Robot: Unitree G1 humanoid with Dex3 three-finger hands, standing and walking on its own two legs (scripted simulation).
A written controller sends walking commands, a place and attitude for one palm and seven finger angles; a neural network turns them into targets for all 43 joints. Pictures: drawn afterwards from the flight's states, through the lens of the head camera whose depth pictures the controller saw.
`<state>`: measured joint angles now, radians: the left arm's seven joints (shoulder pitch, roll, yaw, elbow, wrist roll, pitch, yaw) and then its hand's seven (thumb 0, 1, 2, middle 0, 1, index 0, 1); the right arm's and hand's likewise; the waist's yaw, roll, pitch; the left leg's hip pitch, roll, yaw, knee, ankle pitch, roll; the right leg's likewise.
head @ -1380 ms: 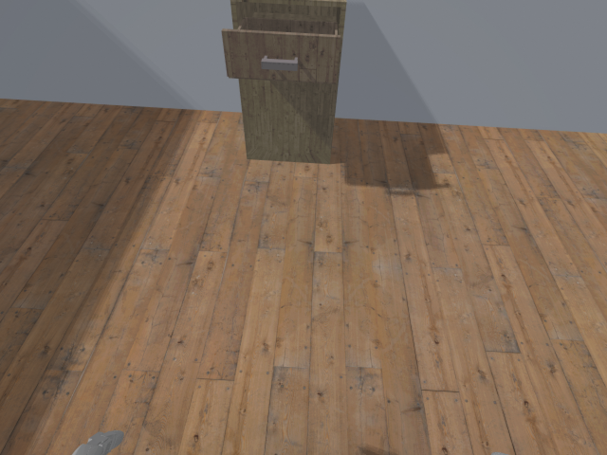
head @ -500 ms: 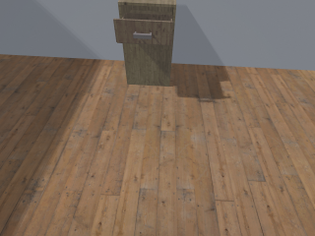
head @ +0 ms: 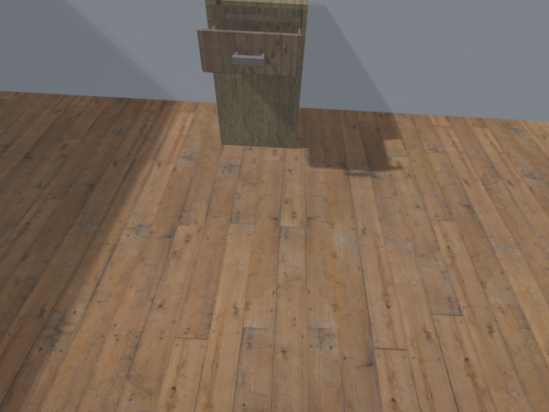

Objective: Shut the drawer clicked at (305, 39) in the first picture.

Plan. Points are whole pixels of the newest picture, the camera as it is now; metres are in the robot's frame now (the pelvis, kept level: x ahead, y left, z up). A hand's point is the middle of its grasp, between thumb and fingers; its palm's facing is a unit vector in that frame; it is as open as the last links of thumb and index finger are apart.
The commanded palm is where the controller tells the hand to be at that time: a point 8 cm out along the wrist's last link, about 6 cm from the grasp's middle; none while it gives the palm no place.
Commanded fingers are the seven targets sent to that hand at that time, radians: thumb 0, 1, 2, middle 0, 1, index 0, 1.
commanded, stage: look at it before walking up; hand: left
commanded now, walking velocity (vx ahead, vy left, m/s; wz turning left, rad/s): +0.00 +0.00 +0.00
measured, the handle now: (248, 57) +1.36 +0.18 -0.09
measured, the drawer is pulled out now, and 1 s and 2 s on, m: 0.29 0.29 0.29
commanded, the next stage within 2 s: walk to a spot facing it in 0.06 s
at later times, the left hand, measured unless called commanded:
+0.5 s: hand out of the picture +0.04 +0.21 -0.20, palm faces +0.01 -0.99 -0.17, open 7.4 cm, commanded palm none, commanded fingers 0.00 0.90 0.90 -0.20 -0.30 -0.20 -0.30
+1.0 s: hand (218, 309) +0.34 +0.14 -0.18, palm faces +0.01 -0.98 -0.21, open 7.2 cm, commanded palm none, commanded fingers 0.00 0.90 0.90 -0.20 -0.30 -0.20 -0.30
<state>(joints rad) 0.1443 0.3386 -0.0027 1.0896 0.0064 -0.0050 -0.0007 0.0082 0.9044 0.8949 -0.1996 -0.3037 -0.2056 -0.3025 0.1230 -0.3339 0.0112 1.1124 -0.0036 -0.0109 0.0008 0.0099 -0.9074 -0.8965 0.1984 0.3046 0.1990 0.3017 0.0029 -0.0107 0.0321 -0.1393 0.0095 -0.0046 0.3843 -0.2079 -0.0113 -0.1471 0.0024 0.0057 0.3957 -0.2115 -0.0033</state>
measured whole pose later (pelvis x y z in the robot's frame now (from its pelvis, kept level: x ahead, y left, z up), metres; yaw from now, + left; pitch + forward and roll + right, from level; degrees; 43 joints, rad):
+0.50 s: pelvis +0.07 +0.02 -0.02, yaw -2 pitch -1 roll +0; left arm 0.36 0.22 0.02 1.12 0.01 0.02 -0.01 0.01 0.91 0.90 -0.20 -0.30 -0.20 -0.30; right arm 0.34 -0.20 0.00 1.12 -0.02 -0.04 0.00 0.01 -0.91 -0.90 0.20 0.30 0.20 0.30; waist 0.01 -0.04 -0.02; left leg -0.13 0.02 0.07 0.56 -0.41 0.01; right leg -0.23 -0.01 0.01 0.74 -0.46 -0.02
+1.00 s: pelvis +0.26 -0.05 -0.01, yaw -2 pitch -3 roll -1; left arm 0.20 0.18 0.06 1.04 0.01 -0.07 0.02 -0.01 0.94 0.89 -0.20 -0.30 -0.20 -0.30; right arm 0.33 -0.16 -0.05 1.12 -0.02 -0.03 -0.01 0.01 -0.91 -0.90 0.19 0.30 0.19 0.30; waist -0.04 0.01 0.05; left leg -0.50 0.13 0.04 1.26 -0.28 0.02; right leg -0.25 0.01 -0.18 0.52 -0.24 -0.08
